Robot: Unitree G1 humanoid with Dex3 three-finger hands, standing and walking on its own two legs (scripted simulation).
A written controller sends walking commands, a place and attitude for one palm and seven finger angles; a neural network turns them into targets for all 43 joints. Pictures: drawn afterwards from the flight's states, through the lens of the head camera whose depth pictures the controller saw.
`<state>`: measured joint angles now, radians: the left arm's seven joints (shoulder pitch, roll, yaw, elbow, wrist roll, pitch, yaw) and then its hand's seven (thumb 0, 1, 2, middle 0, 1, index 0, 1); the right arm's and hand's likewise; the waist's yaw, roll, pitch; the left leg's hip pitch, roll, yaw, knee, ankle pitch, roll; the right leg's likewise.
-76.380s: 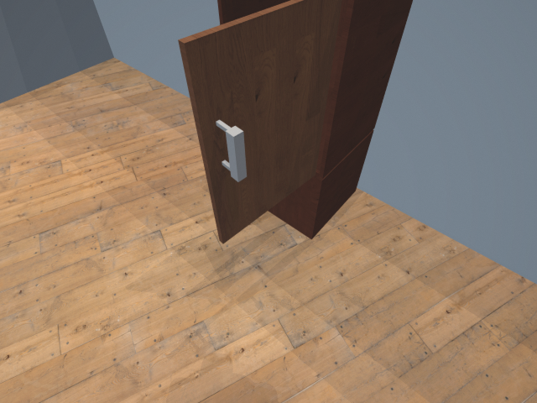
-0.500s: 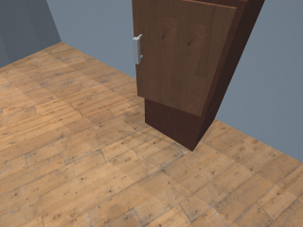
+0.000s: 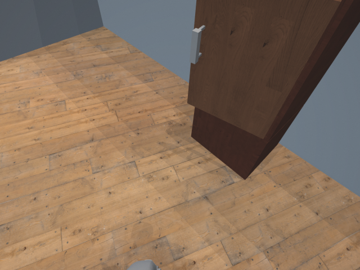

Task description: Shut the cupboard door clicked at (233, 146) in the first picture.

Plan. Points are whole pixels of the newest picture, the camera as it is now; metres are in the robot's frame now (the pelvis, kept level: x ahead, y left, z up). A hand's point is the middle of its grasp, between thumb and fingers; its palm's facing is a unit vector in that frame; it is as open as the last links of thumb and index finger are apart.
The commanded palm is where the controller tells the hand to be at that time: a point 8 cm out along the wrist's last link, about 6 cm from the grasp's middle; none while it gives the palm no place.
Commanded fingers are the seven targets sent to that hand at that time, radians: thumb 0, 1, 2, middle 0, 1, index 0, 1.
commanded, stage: walk to a spot facing it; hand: left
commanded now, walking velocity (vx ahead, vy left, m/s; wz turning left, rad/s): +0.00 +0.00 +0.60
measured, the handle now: (198, 44) +0.88 -0.04 +0.03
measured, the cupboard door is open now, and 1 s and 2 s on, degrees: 13 13 13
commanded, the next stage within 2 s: turn to face it in 1.76 s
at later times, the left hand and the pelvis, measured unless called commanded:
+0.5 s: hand out of the picture +0.07 +0.21 -0.14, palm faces +0.26 -0.92 -0.30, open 7.4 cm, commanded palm none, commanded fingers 0.00 0.90 0.90 -0.20 -0.30 -0.20 -0.30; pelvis +0.00 -0.03 +0.01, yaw +16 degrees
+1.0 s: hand out of the picture -0.09 +0.18 -0.17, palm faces +0.61 -0.75 -0.26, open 7.4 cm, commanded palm none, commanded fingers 0.00 0.90 0.90 -0.20 -0.30 -0.20 -0.30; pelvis +0.01 -0.02 +0.00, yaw +36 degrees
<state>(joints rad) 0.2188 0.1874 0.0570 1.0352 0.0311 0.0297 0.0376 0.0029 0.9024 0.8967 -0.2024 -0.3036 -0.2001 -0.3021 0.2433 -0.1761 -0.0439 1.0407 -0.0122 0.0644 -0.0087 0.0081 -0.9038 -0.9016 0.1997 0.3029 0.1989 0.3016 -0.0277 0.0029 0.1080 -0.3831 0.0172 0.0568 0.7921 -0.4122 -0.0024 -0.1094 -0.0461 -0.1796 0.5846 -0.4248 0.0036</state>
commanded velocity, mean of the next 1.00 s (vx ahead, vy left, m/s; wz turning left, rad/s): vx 0.02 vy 0.00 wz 0.60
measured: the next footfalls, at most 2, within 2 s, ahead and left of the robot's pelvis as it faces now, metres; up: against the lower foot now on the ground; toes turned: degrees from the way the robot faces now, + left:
right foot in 0.50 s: +0.07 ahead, -0.15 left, +0.00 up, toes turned +17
left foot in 0.86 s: -0.02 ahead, +0.09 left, +0.00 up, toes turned +38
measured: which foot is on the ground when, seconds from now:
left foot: down 0.00-0.50, up 0.52-0.84, down 0.86-1.00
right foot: down 0.00-0.04, up 0.06-0.48, down 0.50-0.88, up 0.90-1.00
